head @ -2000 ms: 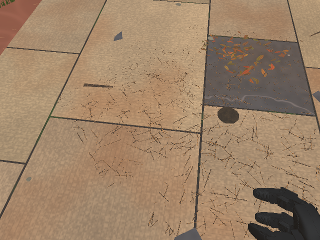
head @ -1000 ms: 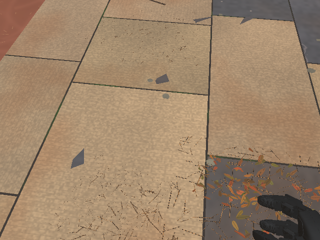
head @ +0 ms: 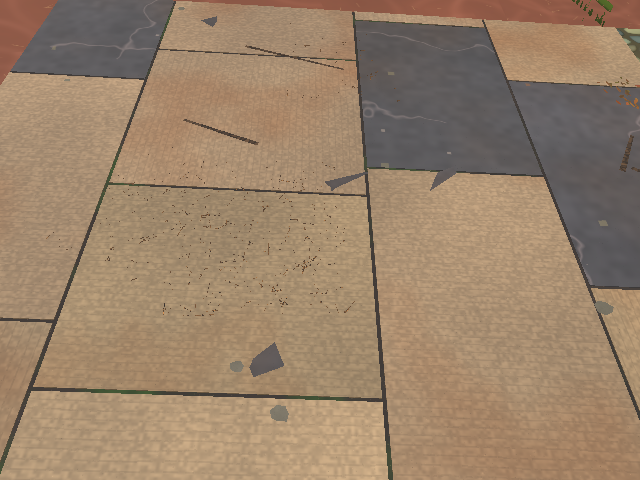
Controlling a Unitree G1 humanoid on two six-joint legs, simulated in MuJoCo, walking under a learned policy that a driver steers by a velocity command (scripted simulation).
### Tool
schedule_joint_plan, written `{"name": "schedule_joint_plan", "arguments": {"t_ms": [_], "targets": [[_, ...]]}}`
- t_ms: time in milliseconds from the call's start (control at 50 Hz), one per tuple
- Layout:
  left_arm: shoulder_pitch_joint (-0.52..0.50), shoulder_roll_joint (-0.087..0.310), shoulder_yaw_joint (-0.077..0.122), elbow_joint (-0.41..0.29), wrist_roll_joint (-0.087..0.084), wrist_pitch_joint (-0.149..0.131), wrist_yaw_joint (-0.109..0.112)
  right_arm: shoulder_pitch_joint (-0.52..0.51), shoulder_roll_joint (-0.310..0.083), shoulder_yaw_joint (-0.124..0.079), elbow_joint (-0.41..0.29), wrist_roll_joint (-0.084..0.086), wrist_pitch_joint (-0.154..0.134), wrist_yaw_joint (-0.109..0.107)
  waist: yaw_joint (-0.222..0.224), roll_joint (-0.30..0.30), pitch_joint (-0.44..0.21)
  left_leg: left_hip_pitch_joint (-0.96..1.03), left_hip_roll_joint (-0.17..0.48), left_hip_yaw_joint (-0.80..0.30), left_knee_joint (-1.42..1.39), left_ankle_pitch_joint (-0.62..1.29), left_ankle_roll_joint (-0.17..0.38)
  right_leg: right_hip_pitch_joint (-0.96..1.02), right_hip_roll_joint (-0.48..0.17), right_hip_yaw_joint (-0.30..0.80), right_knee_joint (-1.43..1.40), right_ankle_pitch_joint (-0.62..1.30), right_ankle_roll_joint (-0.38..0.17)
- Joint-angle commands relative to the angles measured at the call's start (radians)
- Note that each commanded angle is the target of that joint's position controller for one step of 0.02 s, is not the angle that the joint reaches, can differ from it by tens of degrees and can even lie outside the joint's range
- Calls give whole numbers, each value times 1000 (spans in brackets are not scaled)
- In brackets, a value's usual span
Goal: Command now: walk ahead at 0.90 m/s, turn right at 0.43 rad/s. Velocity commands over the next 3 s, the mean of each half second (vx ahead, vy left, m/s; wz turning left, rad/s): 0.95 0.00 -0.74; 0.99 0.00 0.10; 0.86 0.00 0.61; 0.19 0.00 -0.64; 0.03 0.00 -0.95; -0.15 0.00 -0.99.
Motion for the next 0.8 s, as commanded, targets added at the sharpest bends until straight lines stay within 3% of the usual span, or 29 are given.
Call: {"name": "schedule_joint_plan", "arguments": {"t_ms": [20,60,140,220,280,300,360,380,400,420,440,460,480,500,520,540,560,580,620,660,700,740,800], "targets": [[-132,39,-5,-141,5,-35,-9,160,-169,-44,-24,0,-19,2,-64,179,65,503,376,-570,-308,-459,139,-703,-83,111,353,83,-24],[-104,64,14,-133,9,-16,-10,87,-128,-29,-36,-13,-18,6,-15,172,101,364,310,-373,-361,-298,101,-585,-105,109,320,199,7],[-115,40,27,-126,-3,24,-17,127,-96,-22,-1,-30,-21,-3,-14,159,180,258,225,-55,-423,-7,47,-477,-86,47,302,387,35],[-187,19,28,-151,-4,28,-38,182,-90,-17,11,-36,-14,-17,-34,129,242,302,197,108,-455,141,19,-428,-81,-45,168,478,-2],[-251,3,20,-171,-9,18,-64,213,-112,-20,13,-29,4,-20,-51,113,286,405,208,187,-444,278,0,-401,-86,-121,30,463,-41],[-265,-1,18,-180,-10,14,-74,207,-128,-23,9,-24,12,-22,-43,115,294,426,210,217,-421,416,-7,-357,-75,-157,-27,435,-57],[-248,35,32,-208,-18,12,-85,199,-227,-45,-3,-11,42,-42,29,204,230,520,240,264,-243,1221,-1,-148,17,-289,-75,275,-104],[-161,68,46,-197,-23,20,-81,174,-254,-54,-12,-7,53,-48,93,251,188,530,260,264,-119,1435,15,-48,44,-307,-62,195,-120],[-1,135,75,-165,-22,31,-75,128,-272,-63,-28,-5,58,-45,183,274,116,472,272,250,79,1537,41,155,63,-298,-61,126,-148],[244,229,120,-95,-14,39,-60,77,-278,-69,-52,7,51,-35,291,233,6,315,238,219,371,1408,45,508,72,-214,-194,170,-195],[322,241,124,-40,-12,52,-33,44,-174,-45,-72,2,26,-26,275,40,35,-27,97,173,767,441,15,743,-7,-7,-226,105,-219],[221,279,112,-80,13,33,-33,123,-12,3,-168,15,-31,-11,85,-241,-52,-462,-101,-20,1108,-263,-19,976,-213,602,-408,-192,-430],[254,178,85,-85,23,12,-36,-26,-87,-2,-227,37,-88,-3,167,-104,-125,-543,-67,-209,1094,-172,32,940,-261,802,-607,-344,-403],[276,132,69,-69,40,-9,-39,-106,-111,-9,-265,65,-106,1,146,-31,-17,-563,-32,-206,1026,-115,59,827,-260,759,-655,-304,-351],[217,108,57,-71,34,-21,-44,-88,-99,-7,-253,52,-105,-1,74,117,55,-495,14,-210,928,-65,58,643,-237,668,-653,-237,-317],[131,79,45,-88,33,-25,-40,-33,-93,-11,-229,32,-88,0,13,132,95,-417,49,-211,855,-37,41,482,-196,569,-647,-190,-301],[55,53,33,-108,42,-24,-29,39,-101,-17,-201,27,-61,7,-42,101,123,-349,87,-205,802,-12,22,351,-159,468,-656,-154,-285],[17,43,26,-111,38,-23,-20,69,-113,-22,-184,21,-35,9,-62,79,151,-317,119,-177,749,-7,2,259,-140,384,-670,-103,-266],[35,56,25,-94,34,-32,-5,-14,-97,-13,-212,1,-8,1,-33,47,208,-316,143,-120,643,96,-35,125,-102,240,-698,37,-240],[88,65,24,-70,37,-43,8,-137,-67,5,-250,-6,-5,-1,27,10,234,-316,139,-82,463,292,-42,92,-65,115,-710,168,-207],[146,71,20,-48,30,-54,14,-237,-57,14,-257,3,-15,10,92,21,228,-252,106,-37,260,521,-19,132,-55,37,-737,194,-169],[202,89,19,-21,27,-62,14,-320,-55,15,-270,26,-24,28,139,33,247,-240,66,-19,108,612,7,243,-98,11,-788,217,-148],[223,104,20,11,38,-52,13,-362,-72,3,-296,53,-29,68,137,10,257,-331,13,-18,-32,573,56,529,-162,-53,-758,453,-94]]}}
Next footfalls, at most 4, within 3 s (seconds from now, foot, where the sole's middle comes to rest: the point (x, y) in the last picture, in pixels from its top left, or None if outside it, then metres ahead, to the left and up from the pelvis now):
0.42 right None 0.41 -0.16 -0.77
0.90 left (392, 337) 0.92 -0.22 -0.77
1.36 right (463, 232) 1.29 -0.47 -0.77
1.72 left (384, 189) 1.47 -0.25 -0.77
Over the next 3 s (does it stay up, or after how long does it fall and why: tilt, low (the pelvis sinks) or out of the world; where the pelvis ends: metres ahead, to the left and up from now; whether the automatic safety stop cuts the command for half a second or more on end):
stays up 1.35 -0.36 -0.01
